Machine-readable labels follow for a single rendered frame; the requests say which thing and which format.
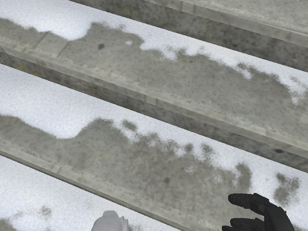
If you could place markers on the robot left shin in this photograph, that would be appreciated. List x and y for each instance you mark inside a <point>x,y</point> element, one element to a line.
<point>109,213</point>

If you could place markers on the robot right hand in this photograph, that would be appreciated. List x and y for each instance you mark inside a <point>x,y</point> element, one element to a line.
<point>275,218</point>

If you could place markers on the left robot thigh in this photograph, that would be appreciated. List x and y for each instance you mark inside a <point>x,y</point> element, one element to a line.
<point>111,223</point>

